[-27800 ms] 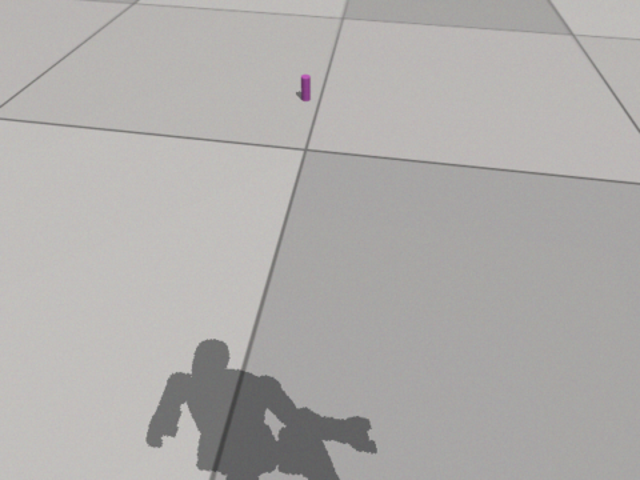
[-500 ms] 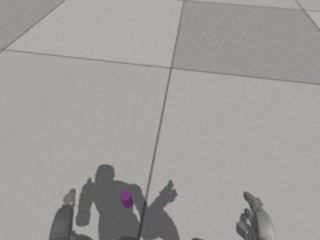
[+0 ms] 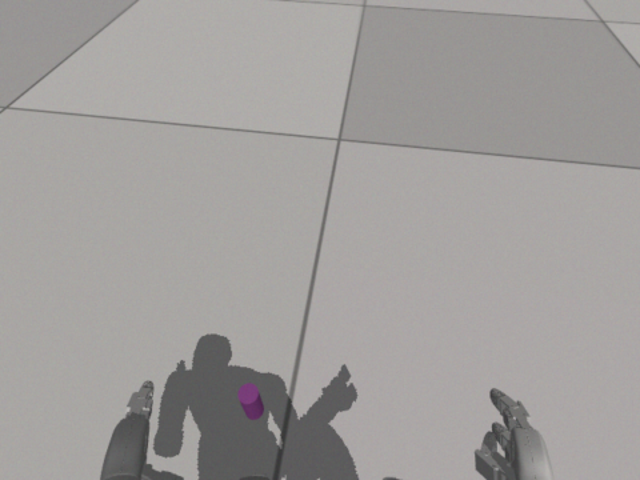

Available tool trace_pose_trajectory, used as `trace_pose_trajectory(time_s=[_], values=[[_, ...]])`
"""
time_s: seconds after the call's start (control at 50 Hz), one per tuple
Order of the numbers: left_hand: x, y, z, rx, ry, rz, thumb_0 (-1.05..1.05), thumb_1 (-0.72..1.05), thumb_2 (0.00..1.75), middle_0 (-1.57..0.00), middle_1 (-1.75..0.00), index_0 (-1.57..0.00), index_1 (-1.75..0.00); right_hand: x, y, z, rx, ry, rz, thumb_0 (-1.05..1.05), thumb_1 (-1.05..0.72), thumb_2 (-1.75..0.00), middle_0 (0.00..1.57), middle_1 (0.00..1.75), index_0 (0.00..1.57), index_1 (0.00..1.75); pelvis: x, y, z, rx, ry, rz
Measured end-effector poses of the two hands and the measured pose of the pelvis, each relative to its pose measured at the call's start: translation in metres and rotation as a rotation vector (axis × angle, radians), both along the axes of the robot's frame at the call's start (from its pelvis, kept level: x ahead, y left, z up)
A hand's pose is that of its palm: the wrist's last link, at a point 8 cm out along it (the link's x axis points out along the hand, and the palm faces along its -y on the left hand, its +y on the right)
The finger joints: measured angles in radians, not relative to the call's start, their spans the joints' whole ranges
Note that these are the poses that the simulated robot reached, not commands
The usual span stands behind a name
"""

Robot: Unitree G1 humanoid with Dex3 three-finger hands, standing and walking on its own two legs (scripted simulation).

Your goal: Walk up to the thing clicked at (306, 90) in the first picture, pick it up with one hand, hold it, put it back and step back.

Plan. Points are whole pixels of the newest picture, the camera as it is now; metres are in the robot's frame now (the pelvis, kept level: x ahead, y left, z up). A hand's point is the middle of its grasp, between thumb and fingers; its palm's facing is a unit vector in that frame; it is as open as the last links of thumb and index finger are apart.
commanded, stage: home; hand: left
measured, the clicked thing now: (251, 402) +0.41 +0.20 -0.65
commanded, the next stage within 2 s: stand in 0.78 s
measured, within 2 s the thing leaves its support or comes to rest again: neither
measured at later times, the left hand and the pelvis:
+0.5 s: hand (173, 460) +0.16 +0.19 -0.06, palm faces +0.10 -0.95 -0.28, open 17.5 cm; pelvis +0.00 +0.01 +0.00, yaw +0 degrees
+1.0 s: hand (171, 454) +0.17 +0.19 -0.06, palm faces +0.10 -0.95 -0.29, open 16.9 cm; pelvis +0.00 +0.01 +0.00, yaw +0 degrees
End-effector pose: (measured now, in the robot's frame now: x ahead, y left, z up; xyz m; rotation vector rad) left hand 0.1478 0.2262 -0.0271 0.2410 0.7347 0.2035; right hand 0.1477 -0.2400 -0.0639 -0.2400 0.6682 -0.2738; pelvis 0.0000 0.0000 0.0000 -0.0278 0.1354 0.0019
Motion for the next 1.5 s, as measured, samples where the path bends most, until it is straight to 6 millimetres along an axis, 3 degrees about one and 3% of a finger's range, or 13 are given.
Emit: trace_pose_trajectory(time_s=[0.38,0.96,1.08,1.22,1.3,1.4,1.5], values=[[-0.007,0.005,-0.001,-0.003,-0.001,0.002,-0.01,-0.55,0.05,-0.05,-0.05,-0.05,-0.05,-0.004,0.008,0.001,0.000,-0.004,0.009,0.01,-0.90,-0.90,0.21,0.30,0.21,0.31,-0.005,0.005,0.000,-0.003,-0.005,0.000],[0.001,0.011,0.000,-0.001,-0.008,-0.005,-0.01,-0.52,0.08,-0.07,-0.08,-0.07,-0.07,-0.002,0.013,0.000,-0.003,0.003,0.008,0.01,-0.90,-0.90,0.21,0.30,0.21,0.31,0.000,0.010,0.000,-0.007,0.001,-0.003],[0.002,0.010,0.001,-0.003,-0.009,-0.002,-0.01,-0.29,0.31,-0.14,-0.20,-0.14,-0.19,0.001,0.012,0.000,-0.005,0.002,0.009,0.01,-0.90,-0.90,0.21,0.30,0.21,0.31,0.002,0.010,0.000,-0.007,0.002,-0.003],[0.002,0.010,0.000,-0.003,-0.004,-0.002,0.00,0.17,0.68,-0.19,-0.27,-0.18,-0.27,0.003,0.011,0.001,-0.008,0.000,0.009,0.01,-0.90,-0.90,0.21,0.30,0.21,0.31,0.003,0.009,0.000,-0.006,0.000,-0.002],[0.002,0.021,-0.020,0.040,0.029,-0.088,0.00,0.46,0.79,-0.20,-0.28,-0.19,-0.28,-0.003,0.005,-0.012,-0.044,0.169,0.140,0.01,-0.90,-0.90,0.21,0.30,0.21,0.30,-0.003,0.008,0.006,0.014,-0.061,0.004],[-0.020,0.046,-0.039,0.048,0.152,-0.071,0.00,0.71,0.86,-0.20,-0.29,-0.20,-0.29,-0.024,-0.015,-0.016,-0.027,0.305,0.123,0.01,-0.90,-0.90,0.21,0.30,0.21,0.31,-0.005,0.009,0.015,0.029,-0.105,0.005],[-0.054,0.068,-0.046,0.061,0.274,-0.017,0.01,0.83,0.89,-0.20,-0.30,-0.20,-0.29,-0.049,-0.030,-0.012,-0.031,0.388,0.074,0.01,-0.90,-0.90,0.21,0.30,0.21,0.30,-0.006,0.011,0.025,0.029,-0.136,0.008]])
